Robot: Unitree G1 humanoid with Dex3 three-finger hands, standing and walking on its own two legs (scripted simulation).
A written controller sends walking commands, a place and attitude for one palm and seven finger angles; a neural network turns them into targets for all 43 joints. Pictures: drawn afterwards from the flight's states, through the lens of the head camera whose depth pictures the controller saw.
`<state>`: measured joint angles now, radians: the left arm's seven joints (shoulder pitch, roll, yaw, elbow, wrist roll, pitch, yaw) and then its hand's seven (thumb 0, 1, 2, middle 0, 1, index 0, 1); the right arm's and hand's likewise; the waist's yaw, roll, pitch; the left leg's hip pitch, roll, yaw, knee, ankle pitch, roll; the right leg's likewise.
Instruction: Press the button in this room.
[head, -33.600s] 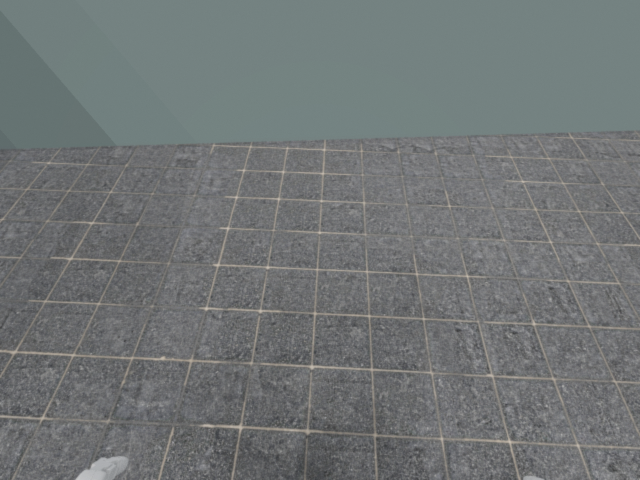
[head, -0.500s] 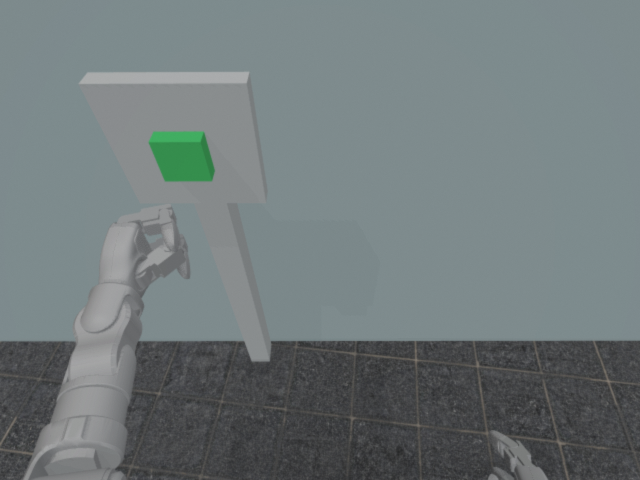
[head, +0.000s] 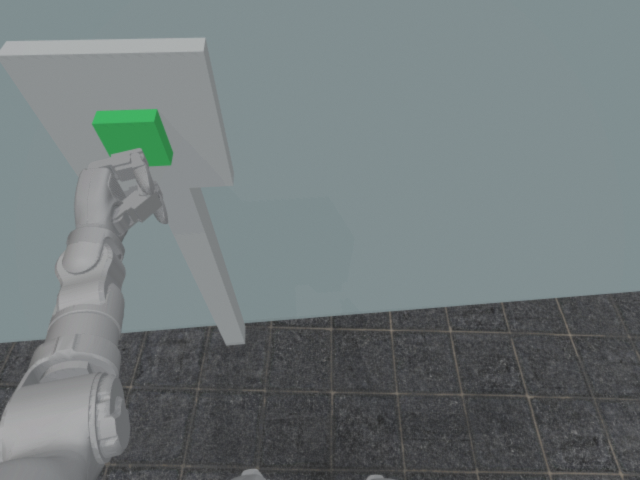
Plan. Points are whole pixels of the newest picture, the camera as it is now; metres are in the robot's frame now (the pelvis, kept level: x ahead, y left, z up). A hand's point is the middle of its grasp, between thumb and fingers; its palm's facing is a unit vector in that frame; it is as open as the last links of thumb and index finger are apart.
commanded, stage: aim a knuckle at the button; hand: left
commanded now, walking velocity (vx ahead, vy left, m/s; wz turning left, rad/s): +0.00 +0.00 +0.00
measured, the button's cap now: (136, 137) +0.52 +0.23 +0.13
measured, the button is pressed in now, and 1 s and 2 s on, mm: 0 0 14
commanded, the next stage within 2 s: press the button with the knuckle in 0.54 s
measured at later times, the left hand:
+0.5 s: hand (154, 211) +0.42 +0.20 +0.09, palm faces +0.08 -1.00 +0.01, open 3.1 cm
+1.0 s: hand (164, 189) +0.45 +0.19 +0.10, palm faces +0.08 -1.00 -0.01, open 3.1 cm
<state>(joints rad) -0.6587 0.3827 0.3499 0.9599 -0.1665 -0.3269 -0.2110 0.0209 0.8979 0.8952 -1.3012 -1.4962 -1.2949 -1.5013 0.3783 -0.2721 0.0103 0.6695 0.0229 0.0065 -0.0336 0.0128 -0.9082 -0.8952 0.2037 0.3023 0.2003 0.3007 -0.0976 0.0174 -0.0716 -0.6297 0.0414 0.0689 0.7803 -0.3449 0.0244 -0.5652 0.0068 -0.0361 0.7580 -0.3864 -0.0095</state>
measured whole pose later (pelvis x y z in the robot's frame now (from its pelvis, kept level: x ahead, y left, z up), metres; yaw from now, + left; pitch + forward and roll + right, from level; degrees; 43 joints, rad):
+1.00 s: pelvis +0.00 -0.01 +0.00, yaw +1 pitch +11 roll -1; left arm -0.73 0.39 0.33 1.02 -0.15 -0.34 -0.19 0.02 0.90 0.90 -1.30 -1.50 -1.30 -1.50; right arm 0.36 -0.27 0.02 0.66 0.03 0.02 -0.04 0.01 -0.91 -0.90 0.20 0.30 0.20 0.30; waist -0.10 0.03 -0.07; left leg -0.65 0.05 0.05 0.80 -0.34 0.01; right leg -0.58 0.01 -0.05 0.78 -0.39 -0.02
